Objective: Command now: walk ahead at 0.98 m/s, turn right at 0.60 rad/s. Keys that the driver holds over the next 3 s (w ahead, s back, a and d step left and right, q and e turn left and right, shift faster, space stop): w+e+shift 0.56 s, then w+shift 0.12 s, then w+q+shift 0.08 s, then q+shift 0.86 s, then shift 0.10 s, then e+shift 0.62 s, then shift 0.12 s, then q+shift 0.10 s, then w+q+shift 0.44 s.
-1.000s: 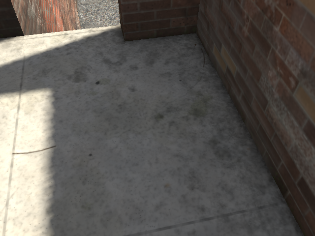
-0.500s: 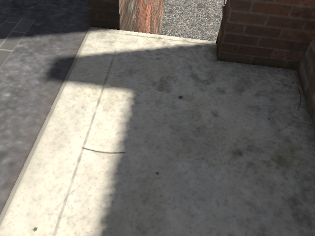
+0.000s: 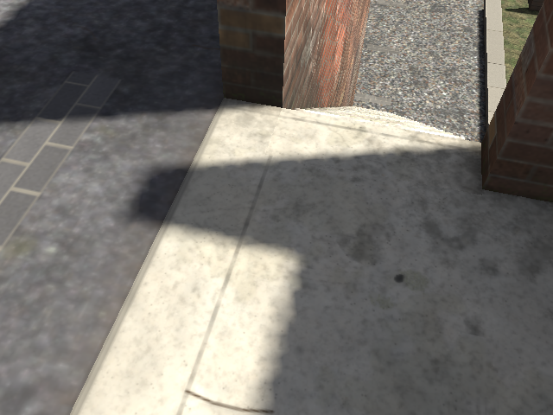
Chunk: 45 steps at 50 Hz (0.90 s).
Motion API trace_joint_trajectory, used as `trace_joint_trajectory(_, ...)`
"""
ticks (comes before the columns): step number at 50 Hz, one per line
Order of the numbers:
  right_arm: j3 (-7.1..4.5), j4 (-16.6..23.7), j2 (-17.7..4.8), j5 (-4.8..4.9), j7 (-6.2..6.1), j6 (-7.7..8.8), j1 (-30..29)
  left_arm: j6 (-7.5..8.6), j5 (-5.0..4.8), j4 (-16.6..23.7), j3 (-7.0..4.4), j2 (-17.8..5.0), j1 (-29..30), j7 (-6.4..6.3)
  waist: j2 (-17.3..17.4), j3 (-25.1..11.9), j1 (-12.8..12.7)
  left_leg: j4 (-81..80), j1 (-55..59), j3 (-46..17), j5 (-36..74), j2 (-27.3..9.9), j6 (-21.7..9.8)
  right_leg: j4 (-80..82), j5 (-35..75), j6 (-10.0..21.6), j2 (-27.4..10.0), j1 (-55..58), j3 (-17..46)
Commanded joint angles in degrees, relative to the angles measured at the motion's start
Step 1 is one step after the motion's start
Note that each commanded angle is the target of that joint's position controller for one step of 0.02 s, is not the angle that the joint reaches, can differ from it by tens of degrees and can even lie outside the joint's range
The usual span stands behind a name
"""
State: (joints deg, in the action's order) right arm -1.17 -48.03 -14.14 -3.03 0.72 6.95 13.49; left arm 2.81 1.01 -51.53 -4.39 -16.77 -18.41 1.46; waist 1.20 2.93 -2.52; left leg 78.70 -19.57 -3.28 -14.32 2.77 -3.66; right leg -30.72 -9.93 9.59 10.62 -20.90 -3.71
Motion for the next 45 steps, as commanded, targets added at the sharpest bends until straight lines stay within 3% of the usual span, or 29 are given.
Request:
trace_joint_trajectory(1,0.37,7.86,-4.5,-2.11,0.44,-0.34,-1.98,2.0,-0.24,1.13,-0.13,-3.26,-3.58,-0.58,2.76,0.16,4.3,-4.85,-17.04,-3.49,-1.81,-6.59,1.9,20.93,-11.17,9.42,-17.24,7.15,34.03)
trace_joint_trajectory(3,1.22,10.07,-3.86,-2.09,0.49,-1.64,-5.17,3.03,-0.69,1.4,-0.39,-4.89,-4.73,-0.47,1.35,2.59,4.64,-11.73,-17.74,-1.24,-1.11,-8.33,3.77,22.87,-7.59,10.07,-15.66,1.51,30.6)
trace_joint_trajectory(6,2.45,14.89,-3.33,-0.31,1.4,-1.41,-16.94,3.41,-0.92,2.72,-0.9,-5.69,-6.41,-0.44,-0.29,5.53,1.32,-30.56,-11.73,2.62,12.45,-7.66,6.0,26.18,0.04,7.29,-11.99,-5.27,25.78)
trace_joint_trajectory(8,2.9,16.02,-2.29,0.42,1.68,-1.4,-20.33,3.27,-1.59,2.56,-1.47,-6.58,-8.89,-0.13,-2.13,3.9,-1.47,-38.55,-7.14,4.02,20.82,-5.42,5.87,24.5,9.63,4.53,-10.9,-2.57,24.63)
trace_joint_trajectory(11,2.68,17.71,-3.35,0.89,1.09,-1.28,-23.05,2.78,-1.73,2.22,-1.87,-7.38,-12.04,-0.27,-4.19,1.06,-3.92,-45.46,-7.33,3.9,20.85,-3.15,5.16,18.8,23.2,2.78,-12.14,9.52,25.76)
trace_joint_trajectory(13,1.98,17.58,-4.96,0.93,0.44,-0.93,-20.79,2.42,-1.53,2.49,-2.12,-8.14,-11.37,-1.02,-4.85,-1.7,-2.47,-51.29,-1.28,3.11,16.79,-1.34,4.55,12.2,31.71,0.73,-12.56,14.45,26.5)
trace_joint_trajectory(14,0.87,16.29,-7.46,1.1,-0.23,-0.69,-15.89,2.48,-1.25,2.69,-2.44,-9.73,-10.79,-1.09,-4.79,-5.71,-0.1,-51.98,5.21,3.01,12.09,-0.02,3.79,4.86,39.07,-0.4,-12.5,16.2,26.27)
trace_joint_trajectory(15,-0.22,14.32,-9.67,1.28,-0.98,-0.26,-7.19,2.68,-1.25,3.32,-2.9,-11.81,-8.31,-0.84,-4.78,-10.82,5.04,-52.67,15.88,2.16,9.92,-1.23,2.88,-5.63,39.26,-1.31,-11.12,13.85,25.41)
trace_joint_trajectory(16,-1.84,12.02,-13.41,0.61,-2.27,0.02,4.8,3.27,-1.26,4.63,-2.71,-10.5,-5.52,-0.48,-3.84,-17.2,10.71,-49.71,30.67,-2.89,1.8,-7.76,1.31,-19.31,29.25,-1.71,-9.27,5.24,24.06)
trace_joint_trajectory(17,-3.37,10.57,-17.33,-1.77,-3.29,-0.13,14.49,3.78,-2.3,6.87,-0.45,-0.98,-6.24,-0.84,7.91,-24.97,11.67,-50.8,46.28,-21.64,-14.34,-25.37,-1.49,-37.96,-8.25,-1.94,-5.31,-9.4,17.28)
trace_joint_trajectory(18,-4.42,9.96,-19.64,-1.5,-2.32,-0.78,11.15,3.01,-4.09,10.14,0.7,-1.17,-10.18,-1.08,21.66,-31.49,7.1,-59.98,49.26,-47.53,-24.62,-33.37,-6.96,-49.61,-18.54,-2.61,-5.29,-20.71,11.75)
trace_joint_trajectory(19,-3.53,11.39,-11.85,-0.87,-1.88,-1.26,5.24,1.72,-2.26,8.33,0.14,-5.14,-4.05,-1.57,9.72,-20.6,7.78,-62.13,40.3,-39.62,-29.85,-28.02,-5.69,-50.34,-11.12,-2.18,-10.16,-25.21,10.19)
trace_joint_trajectory(20,-2.49,10.84,-7.72,-0.3,-1.55,-1.26,2.89,1.2,-0.96,8.8,-0.14,-5.53,0.52,-0.83,3.58,-12.87,7.77,-62.16,32.22,-28.5,-19.28,-24.99,-4.44,-47.3,-7.01,-2.65,-11.65,-24.92,9.11)
trace_joint_trajectory(21,-2.22,9.54,-6.61,-0.69,-1.37,-1.23,2.89,0.68,-0.32,9.2,-0.15,-4.64,2.69,-0.04,0.53,-9.19,6.86,-63.16,26.65,-21.59,-8.59,-22.95,-3.6,-45.72,-6.05,-3.15,-13.1,-23.56,8.73)
trace_joint_trajectory(22,-1.98,7.6,-6.1,-0.44,-1.5,-0.93,4.66,-0.05,0.69,10.31,0.03,-3.22,4.29,0.83,1.33,-6.42,5.9,-63.87,22.94,-15.73,-2.27,-21.12,-3.14,-44.92,-6.14,-3.36,-14.45,-23.36,8.62)
trace_joint_trajectory(25,-1.52,3.35,-3.62,1.64,-0.36,0.41,7.59,-2.13,0.96,14.04,1.17,0.0,8.33,2.16,4.34,-3.13,3.39,-65.5,19.49,-4.77,11.03,-19.73,-1.08,-44.19,-5.24,-3.43,-16.84,-26.5,7.3)
trace_joint_trajectory(29,-1.67,2.18,-5.41,1.59,-0.28,1.47,4.97,-2.26,1.06,19.2,2.37,-0.93,15.63,3.61,3.94,1.43,0.93,-70.54,12.43,8.56,21.41,-16.54,0.49,-34.1,6.47,-3.41,-16.64,-24.37,4.75)
trace_joint_trajectory(31,-1.8,0.94,-7.09,1.39,-0.3,1.68,6.7,-1.93,1.17,20.33,3.07,-1.26,19.55,4.34,1.15,4.65,1.37,-74.16,10.12,13.39,25.45,-14.72,0.85,-21.88,10.69,-2.32,-14.56,-18.53,0.65)
trace_joint_trajectory(33,-1.96,-0.51,-9.54,1.35,-0.35,1.55,10.19,-1.43,1.3,20.18,3.69,-0.94,21.78,4.49,0.57,5.75,2.13,-75.24,11.28,15.87,40.77,-15.2,0.44,-14.37,11.43,-0.3,-10.96,-10.62,-3.58)
trace_joint_trajectory(35,-2.35,-1.64,-13.35,1.28,-1.08,0.56,13.34,-0.9,1.72,18.51,3.31,-2.94,19.15,3.73,3.71,2.26,0.02,-67.56,18.35,16.22,66.31,-16.81,0.09,-11.4,6.14,1.32,-6.07,-4.04,-5.44)
trace_joint_trajectory(37,-2.81,-1.74,-16.92,1.45,-1.92,-0.89,11.42,-0.28,1.98,12.94,1.51,-6.91,2.52,2.28,6.19,-6.88,-8.87,-45.8,17.83,14.88,73.84,-18.07,-1.71,-6.11,1.62,3.04,-4.25,15.07,-1.38)
trace_joint_trajectory(38,-2.43,-1.26,-16.15,1.89,-1.73,-1.51,9.33,-0.32,2.34,9.82,0.08,-10.03,-6.48,1.0,5.35,-10.48,-13.7,-29.62,9.97,14.7,64.2,-15.94,-1.94,-0.76,0.89,3.89,-6.77,28.6,2.16)
trace_joint_trajectory(39,-0.92,0.21,-7.1,1.37,-0.69,-1.78,14.13,-0.05,3.31,8.82,-0.73,-14.82,-6.13,-0.3,-9.13,-15.27,-6.11,-5.78,-4.88,12.26,-7.83,-7.14,-1.32,-4.01,6.32,3.31,-23.67,41.69,18.03)
trace_joint_trajectory(40,-0.67,1.46,-6.51,5.63,-1.01,-1.96,20.14,0.15,2.96,10.82,-1.32,-16.11,-6.81,-0.83,-12.17,-28.52,-4.44,12.39,-17.74,-0.33,-17.24,-1.05,-0.97,0.85,15.17,9.61,-37.36,51.97,42.99)
trace_joint_trajectory(41,-1.76,1.75,-10.41,4.9,-1.6,-2.09,11.92,0.87,1.27,10.15,-1.1,-12.8,-4.74,-0.91,-0.58,-20.78,-5.0,7.67,-17.71,-3.71,-7.83,-4.82,-1.07,5.2,21.71,6.29,-32.59,40.96,33.64)
trace_joint_trajectory(42,-1.45,1.83,-8.69,4.82,-1.31,-2.02,11.0,1.7,0.86,8.72,-0.06,-9.95,-0.42,-0.94,-2.03,-9.56,-1.18,2.23,-16.93,-1.68,-4.96,-5.73,-0.12,7.68,31.97,5.67,-31.25,29.37,26.59)
trace_joint_trajectory(43,-1.05,0.22,-7.18,3.83,-1.26,-2.6,11.3,2.46,1.24,7.95,0.31,-7.45,2.21,-0.72,1.74,-4.42,1.77,-2.48,-14.97,-1.24,-4.52,-7.6,0.61,10.11,35.35,4.24,-29.37,22.51,20.72)
trace_joint_trajectory(44,-1.17,-1.42,-6.37,2.93,-0.98,-3.78,12.84,3.03,0.86,7.8,0.8,-5.74,3.4,-0.96,0.34,-3.02,3.31,-5.1,-11.3,-0.8,-4.6,-8.39,1.22,11.72,36.75,2.91,-28.31,17.39,15.38)
trace_joint_trajectory(45,-2.48,0.67,-6.83,6.85,-1.84,-2.88,10.47,4.01,-1.67,8.74,0.2,-5.07,6.46,-0.54,-1.58,-6.09,2.94,-4.05,-9.42,-4.25,-3.99,-10.35,2.37,12.57,38.06,1.55,-26.75,17.15,12.62)
